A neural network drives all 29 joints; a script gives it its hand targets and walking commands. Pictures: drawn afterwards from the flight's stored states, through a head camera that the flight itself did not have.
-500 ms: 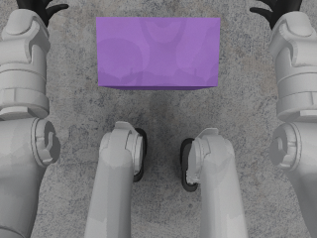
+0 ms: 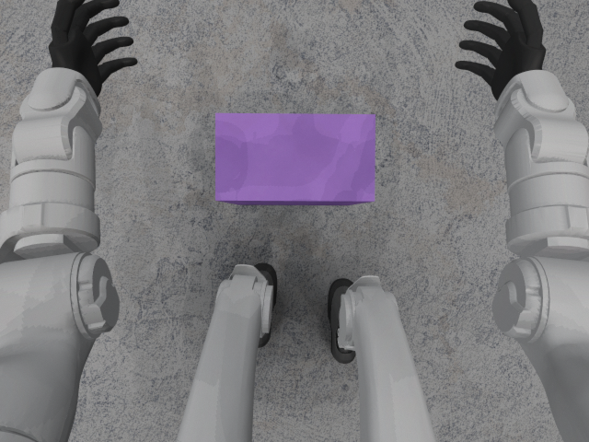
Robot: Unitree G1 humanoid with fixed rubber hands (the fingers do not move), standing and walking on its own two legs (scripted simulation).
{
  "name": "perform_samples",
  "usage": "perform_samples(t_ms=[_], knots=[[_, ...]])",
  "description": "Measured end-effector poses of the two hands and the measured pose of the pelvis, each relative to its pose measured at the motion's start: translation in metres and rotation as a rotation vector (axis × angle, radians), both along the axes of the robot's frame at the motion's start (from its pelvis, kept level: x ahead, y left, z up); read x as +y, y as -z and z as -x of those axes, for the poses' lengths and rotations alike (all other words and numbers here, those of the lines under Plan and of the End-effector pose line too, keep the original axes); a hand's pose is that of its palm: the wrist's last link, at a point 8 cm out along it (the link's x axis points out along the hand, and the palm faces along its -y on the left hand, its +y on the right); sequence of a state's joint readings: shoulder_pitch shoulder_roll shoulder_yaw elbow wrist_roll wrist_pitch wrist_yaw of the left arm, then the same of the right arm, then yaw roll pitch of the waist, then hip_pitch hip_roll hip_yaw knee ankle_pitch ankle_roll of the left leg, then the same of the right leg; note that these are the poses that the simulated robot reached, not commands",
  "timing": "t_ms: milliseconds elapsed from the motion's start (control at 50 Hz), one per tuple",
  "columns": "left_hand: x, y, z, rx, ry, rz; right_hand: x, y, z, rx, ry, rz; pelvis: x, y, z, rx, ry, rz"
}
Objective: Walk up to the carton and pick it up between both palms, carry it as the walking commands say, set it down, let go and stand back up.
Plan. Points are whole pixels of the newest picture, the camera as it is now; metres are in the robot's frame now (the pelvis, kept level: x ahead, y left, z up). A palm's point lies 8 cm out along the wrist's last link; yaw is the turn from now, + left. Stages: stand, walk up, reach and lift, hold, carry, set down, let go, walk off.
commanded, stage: set down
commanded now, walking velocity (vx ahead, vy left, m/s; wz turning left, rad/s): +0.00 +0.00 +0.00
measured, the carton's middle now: (294, 168) +0.46 +0.04 -0.44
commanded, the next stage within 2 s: let go in 0.32 s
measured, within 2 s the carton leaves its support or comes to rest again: neither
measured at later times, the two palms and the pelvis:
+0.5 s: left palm (34, 62) +0.48 +0.27 +0.00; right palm (561, 73) +0.50 -0.19 -0.01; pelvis +0.03 +0.00 +0.10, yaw +0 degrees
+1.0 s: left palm out of the picture +0.30 +0.25 +0.10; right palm out of the picture +0.33 -0.22 +0.10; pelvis +0.08 +0.00 +0.18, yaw +1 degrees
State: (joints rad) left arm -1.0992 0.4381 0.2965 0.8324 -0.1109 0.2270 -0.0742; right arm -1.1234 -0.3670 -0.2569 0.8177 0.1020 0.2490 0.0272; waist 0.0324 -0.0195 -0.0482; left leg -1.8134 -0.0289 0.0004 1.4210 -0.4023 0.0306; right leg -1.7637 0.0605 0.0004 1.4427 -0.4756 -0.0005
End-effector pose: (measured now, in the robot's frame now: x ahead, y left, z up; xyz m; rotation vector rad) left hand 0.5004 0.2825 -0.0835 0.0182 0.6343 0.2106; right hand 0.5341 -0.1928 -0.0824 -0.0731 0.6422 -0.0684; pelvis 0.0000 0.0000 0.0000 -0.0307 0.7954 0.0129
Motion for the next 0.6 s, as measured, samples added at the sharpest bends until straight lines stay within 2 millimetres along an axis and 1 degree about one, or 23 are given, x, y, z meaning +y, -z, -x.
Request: perform_samples(t_ms=[200, 300, 380, 460, 520, 600], knots=[[-0.001, -0.062, 0.004, -0.001, 0.006, -0.002, 0.002, -0.059, 0.004, 0.002, -0.009, -0.011, 0.002, -0.058, -0.013, -0.029, -0.003, -0.001], [-0.003, -0.083, 0.007, 0.012, 0.011, -0.004, 0.003, -0.078, 0.008, 0.019, -0.014, -0.011, 0.001, -0.080, -0.018, -0.041, -0.002, -0.002], [-0.006, -0.087, 0.009, 0.031, 0.018, -0.009, 0.004, -0.082, 0.010, 0.034, -0.020, -0.003, 0.000, -0.089, -0.021, -0.044, -0.002, -0.001], [-0.009, -0.082, 0.017, 0.059, 0.034, -0.028, 0.004, -0.077, 0.020, 0.055, -0.021, 0.020, -0.001, -0.096, -0.024, -0.052, -0.004, 0.000], [-0.010, -0.080, 0.030, 0.082, 0.066, -0.062, 0.001, -0.074, 0.036, 0.070, -0.027, 0.053, -0.001, -0.103, -0.028, -0.063, -0.007, 0.000], [-0.010, -0.088, 0.059, 0.118, 0.112, -0.102, -0.008, -0.082, 0.069, 0.097, -0.044, 0.093, -0.001, -0.116, -0.038, -0.102, -0.011, -0.004]])
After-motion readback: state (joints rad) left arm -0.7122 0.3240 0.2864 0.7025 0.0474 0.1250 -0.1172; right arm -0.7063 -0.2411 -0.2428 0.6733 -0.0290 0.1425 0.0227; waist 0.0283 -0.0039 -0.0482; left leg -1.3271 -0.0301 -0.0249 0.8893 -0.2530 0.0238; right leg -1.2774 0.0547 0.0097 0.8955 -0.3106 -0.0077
